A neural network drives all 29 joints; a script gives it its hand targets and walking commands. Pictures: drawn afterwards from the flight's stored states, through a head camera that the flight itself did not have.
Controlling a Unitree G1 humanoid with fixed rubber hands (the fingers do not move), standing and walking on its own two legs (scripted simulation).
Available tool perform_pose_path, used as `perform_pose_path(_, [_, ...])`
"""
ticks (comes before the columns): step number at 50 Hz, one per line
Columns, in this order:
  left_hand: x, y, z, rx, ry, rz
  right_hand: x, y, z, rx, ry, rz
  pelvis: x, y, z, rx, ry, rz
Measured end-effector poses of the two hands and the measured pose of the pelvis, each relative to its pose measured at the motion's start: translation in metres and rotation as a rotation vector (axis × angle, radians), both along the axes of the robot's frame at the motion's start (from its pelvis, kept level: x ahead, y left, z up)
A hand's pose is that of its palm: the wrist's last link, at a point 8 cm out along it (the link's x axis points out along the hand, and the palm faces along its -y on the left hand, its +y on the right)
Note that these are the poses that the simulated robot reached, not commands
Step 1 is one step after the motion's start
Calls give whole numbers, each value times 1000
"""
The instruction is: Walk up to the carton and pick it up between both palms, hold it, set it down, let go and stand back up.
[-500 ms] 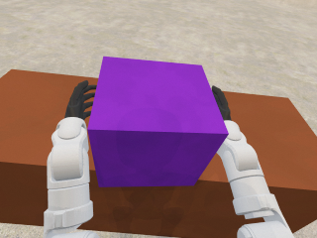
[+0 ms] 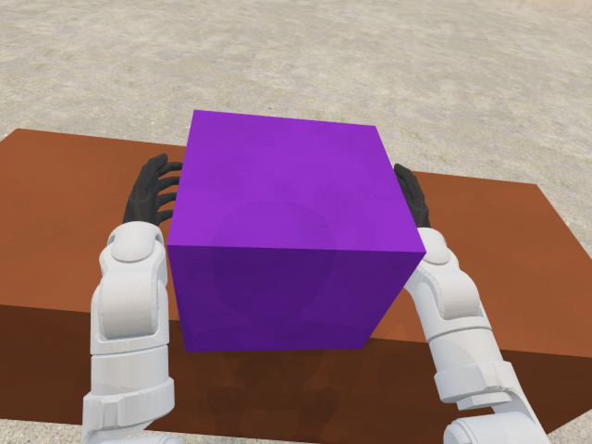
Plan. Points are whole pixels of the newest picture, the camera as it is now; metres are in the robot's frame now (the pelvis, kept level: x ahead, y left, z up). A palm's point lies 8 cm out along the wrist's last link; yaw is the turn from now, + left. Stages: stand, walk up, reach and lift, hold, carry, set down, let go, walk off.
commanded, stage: hold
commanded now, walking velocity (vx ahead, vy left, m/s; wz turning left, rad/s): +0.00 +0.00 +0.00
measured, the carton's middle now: (282, 236) +0.36 +0.00 +0.14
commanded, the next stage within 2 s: set down in 1.90 s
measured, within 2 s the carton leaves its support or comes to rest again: neither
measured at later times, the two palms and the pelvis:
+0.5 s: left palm (146, 221) +0.35 +0.16 +0.17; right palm (411, 224) +0.35 -0.17 +0.16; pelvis -0.01 +0.00 +0.00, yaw +0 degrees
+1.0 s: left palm (145, 219) +0.35 +0.16 +0.18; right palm (410, 224) +0.35 -0.17 +0.16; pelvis -0.01 +0.00 +0.00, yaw +0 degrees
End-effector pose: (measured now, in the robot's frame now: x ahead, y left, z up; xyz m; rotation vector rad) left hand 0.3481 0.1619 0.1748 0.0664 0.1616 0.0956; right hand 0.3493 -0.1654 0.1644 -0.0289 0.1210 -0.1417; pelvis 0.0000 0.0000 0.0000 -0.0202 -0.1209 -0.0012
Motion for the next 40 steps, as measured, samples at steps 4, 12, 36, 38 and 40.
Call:
perform_pose_path(4, [-1,-1,0,0,1,0,-1,-1,-1,0,1,0,-2,0,0,0,-4,-2])
perform_pose_path(12, [0,-3,2,-2,-2,3,0,-2,0,-1,-2,1,-6,-2,0,0,-2,-5])
perform_pose_path(36, [1,1,1,-4,3,2,1,1,0,-4,3,0,-7,-3,0,-1,7,6])
perform_pose_path(38, [1,1,0,-3,3,1,1,1,0,-3,3,0,-7,-2,0,-1,8,6])
perform_pose_path(40, [1,1,0,-2,3,0,1,1,0,-3,3,0,-7,-2,0,-1,8,5])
